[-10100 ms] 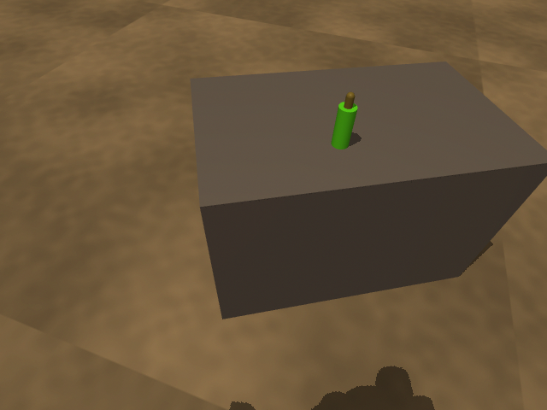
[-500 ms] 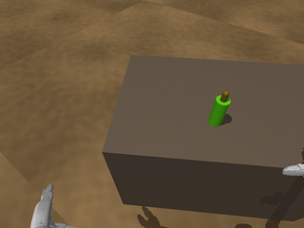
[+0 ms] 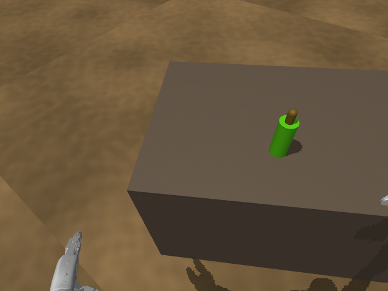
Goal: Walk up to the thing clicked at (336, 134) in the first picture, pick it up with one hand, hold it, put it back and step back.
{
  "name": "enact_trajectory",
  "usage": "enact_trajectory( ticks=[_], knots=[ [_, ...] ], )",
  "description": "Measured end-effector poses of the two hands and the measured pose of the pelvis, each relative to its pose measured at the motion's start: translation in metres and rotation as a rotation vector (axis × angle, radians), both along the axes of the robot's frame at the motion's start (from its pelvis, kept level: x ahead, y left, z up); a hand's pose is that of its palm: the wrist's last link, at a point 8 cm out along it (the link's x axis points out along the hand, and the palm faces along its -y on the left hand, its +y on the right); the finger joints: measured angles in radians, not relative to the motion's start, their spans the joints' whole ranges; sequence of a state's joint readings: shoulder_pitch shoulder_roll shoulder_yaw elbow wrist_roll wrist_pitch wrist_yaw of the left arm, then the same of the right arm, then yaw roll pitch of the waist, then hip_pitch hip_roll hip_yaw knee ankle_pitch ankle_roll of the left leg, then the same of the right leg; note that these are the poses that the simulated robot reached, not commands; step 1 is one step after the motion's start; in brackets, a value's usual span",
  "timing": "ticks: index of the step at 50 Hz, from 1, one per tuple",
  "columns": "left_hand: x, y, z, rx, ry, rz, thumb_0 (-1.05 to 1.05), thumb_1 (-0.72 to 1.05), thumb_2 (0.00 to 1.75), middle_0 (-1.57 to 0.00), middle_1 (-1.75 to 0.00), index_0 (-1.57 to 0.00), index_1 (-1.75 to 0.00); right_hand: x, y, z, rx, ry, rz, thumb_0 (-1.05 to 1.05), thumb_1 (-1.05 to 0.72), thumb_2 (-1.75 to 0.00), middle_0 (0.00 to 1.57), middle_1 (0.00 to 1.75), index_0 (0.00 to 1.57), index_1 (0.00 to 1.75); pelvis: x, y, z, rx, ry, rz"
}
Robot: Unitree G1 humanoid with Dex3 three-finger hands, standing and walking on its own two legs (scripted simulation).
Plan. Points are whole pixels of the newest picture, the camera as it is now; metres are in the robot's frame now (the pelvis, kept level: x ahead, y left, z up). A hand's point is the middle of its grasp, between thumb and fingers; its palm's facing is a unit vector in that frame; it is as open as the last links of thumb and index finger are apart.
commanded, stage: go down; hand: right
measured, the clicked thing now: (284, 132) +0.53 -0.20 -0.02
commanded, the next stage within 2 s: none
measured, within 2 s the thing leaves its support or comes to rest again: neither
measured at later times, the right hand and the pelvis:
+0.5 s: hand out of the picture +0.39 -0.38 +0.10, palm faces +0.21 +0.98 +0.02, open 17.3 cm; pelvis +0.00 +0.00 -0.01, yaw +0 degrees
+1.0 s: hand out of the picture +0.41 -0.39 +0.10, palm faces +0.22 +0.97 +0.02, open 17.3 cm; pelvis +0.00 +0.00 -0.02, yaw +0 degrees
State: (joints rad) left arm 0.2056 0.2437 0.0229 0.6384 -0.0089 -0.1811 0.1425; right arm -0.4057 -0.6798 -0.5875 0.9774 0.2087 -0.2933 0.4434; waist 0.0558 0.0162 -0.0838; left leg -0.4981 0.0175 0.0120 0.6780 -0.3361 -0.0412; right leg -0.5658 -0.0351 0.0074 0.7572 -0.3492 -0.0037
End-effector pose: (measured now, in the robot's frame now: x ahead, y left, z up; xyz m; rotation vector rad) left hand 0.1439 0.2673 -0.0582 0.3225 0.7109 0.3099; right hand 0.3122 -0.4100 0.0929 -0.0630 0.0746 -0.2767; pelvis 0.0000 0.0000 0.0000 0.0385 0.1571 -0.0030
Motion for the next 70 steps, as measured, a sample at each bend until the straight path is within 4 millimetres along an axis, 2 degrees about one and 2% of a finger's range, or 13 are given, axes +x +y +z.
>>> enact_trajectory(
  ticks=[27,43,58,70],
  knots=[
    [-0.009,0.001,-0.006,0.054,0.01,-0.025,-0.01,-0.55,0.07,-0.06,-0.05,-0.06,-0.06,0.043,-0.017,0.007,0.082,-0.05,0.061,-0.01,0.51,-0.04,0.06,0.04,0.06,0.04,0.001,-0.001,-0.016,0.012,0.087,0.001],
    [-0.006,-0.004,-0.005,0.064,0.001,-0.048,-0.01,-0.56,0.07,-0.06,-0.05,-0.05,-0.06,0.059,-0.023,0.007,0.082,-0.048,0.051,-0.01,0.5,-0.03,0.07,0.04,0.06,0.04,0.003,-0.002,-0.021,0.021,0.118,-0.002],
    [-0.011,-0.003,-0.007,0.074,0.012,-0.047,-0.01,-0.56,0.08,-0.06,-0.05,-0.05,-0.06,0.072,-0.026,0.013,0.08,-0.054,0.05,-0.01,0.49,-0.04,0.07,0.04,0.06,0.04,0.001,-0.002,-0.025,0.027,0.139,-0.002],
    [-0.01,-0.005,0.0,0.067,-0.019,-0.052,-0.01,-0.56,0.08,-0.06,-0.05,-0.05,-0.06,0.07,-0.026,0.013,0.081,-0.042,0.055,-0.01,0.47,-0.04,0.07,0.04,0.06,0.05,-0.001,-0.003,-0.025,0.028,0.135,0.0]
  ],
)
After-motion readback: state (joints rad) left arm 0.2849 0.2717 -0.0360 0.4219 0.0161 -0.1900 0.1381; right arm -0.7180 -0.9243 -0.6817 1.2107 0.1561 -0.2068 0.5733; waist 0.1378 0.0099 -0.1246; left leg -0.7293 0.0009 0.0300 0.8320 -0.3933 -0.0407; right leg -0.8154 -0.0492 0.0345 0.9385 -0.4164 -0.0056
